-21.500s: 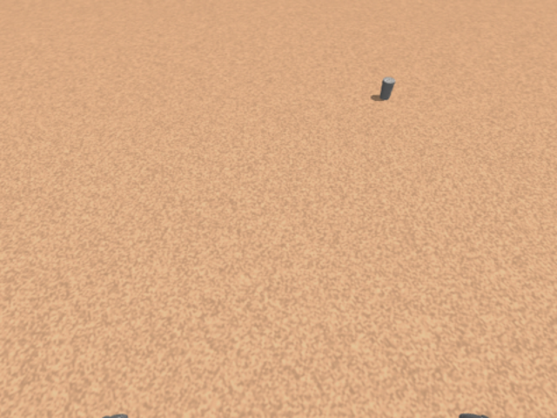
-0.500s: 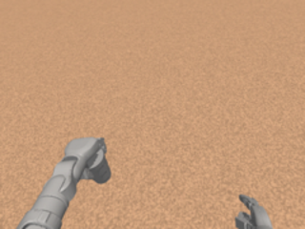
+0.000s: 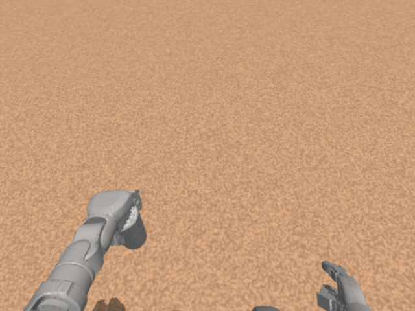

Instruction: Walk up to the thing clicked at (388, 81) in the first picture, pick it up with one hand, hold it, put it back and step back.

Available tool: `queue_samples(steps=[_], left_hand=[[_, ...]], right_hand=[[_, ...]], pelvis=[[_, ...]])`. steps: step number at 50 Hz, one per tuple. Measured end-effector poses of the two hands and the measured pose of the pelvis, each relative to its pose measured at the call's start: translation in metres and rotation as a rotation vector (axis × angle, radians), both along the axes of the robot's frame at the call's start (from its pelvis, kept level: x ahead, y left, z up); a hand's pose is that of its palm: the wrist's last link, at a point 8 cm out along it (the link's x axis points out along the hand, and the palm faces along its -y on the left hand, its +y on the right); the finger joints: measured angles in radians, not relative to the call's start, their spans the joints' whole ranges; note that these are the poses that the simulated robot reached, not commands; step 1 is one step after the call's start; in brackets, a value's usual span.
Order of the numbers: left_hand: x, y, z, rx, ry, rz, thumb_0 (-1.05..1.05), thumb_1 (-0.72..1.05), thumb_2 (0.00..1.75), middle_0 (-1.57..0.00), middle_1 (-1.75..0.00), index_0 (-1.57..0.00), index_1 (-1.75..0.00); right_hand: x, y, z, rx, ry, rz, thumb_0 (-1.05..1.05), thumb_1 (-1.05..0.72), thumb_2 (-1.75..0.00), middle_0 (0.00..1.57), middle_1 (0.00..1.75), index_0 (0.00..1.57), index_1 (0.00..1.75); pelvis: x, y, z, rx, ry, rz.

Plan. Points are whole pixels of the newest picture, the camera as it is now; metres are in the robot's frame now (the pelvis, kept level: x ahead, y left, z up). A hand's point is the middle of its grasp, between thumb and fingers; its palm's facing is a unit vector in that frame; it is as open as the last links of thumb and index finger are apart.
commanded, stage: crouch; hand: left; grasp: from above
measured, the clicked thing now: (128, 227) +0.31 +0.22 -0.12
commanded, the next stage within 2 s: lower in 1.62 s
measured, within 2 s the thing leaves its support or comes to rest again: neither
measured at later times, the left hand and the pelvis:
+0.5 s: hand (141, 235) +0.35 +0.24 -0.31, palm faces -0.41 +0.02 -0.91, open 10.0 cm; pelvis -0.06 +0.01 -0.19, yaw +0 degrees
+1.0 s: hand (150, 245) +0.37 +0.25 -0.48, palm faces -0.43 -0.02 -0.90, open 10.0 cm; pelvis -0.07 +0.01 -0.32, yaw -1 degrees
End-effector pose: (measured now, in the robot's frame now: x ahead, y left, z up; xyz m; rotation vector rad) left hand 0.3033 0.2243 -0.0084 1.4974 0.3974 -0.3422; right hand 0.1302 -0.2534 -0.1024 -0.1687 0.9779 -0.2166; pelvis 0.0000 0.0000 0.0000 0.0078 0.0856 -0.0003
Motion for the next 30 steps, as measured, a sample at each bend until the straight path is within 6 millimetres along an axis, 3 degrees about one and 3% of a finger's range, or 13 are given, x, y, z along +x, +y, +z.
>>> queue_samples(steps=[6,15,23,30], left_hand=[[0.008,0.006,-0.051,0.05,-0.024,-0.011,0.0,-0.03,0.66,-0.73,-0.82,-0.59,-0.81],[0.032,0.007,-0.147,0.081,-0.051,-0.027,-0.01,-0.04,0.66,-0.73,-0.82,-0.59,-0.82],[0.049,0.009,-0.226,0.086,-0.062,0.004,-0.02,-0.04,0.67,-0.73,-0.82,-0.6,-0.82],[0.056,0.013,-0.29,0.071,-0.016,0.019,-0.01,-0.04,0.67,-0.72,-0.83,-0.59,-0.82]], right_hand=[[-0.023,-0.012,-0.03,-0.046,0.078,0.011,0.01,-0.91,-0.9,0.2,0.3,0.2,0.3],[-0.084,-0.026,-0.108,-0.109,0.212,-0.036,0.0,-0.91,-0.9,0.2,0.3,0.2,0.3],[-0.138,-0.016,-0.186,-0.105,0.329,-0.075,0.01,-0.91,-0.9,0.2,0.3,0.2,0.3],[-0.157,-0.002,-0.241,-0.075,0.369,-0.065,0.01,-0.91,-0.9,0.2,0.3,0.2,0.3]], pelvis=[[-0.013,0.001,-0.03,-0.01,0.121,0.012],[-0.036,0.007,-0.106,-0.029,0.312,0.014],[-0.054,0.013,-0.175,-0.04,0.433,0.012],[-0.065,0.015,-0.226,-0.051,0.497,0.013]])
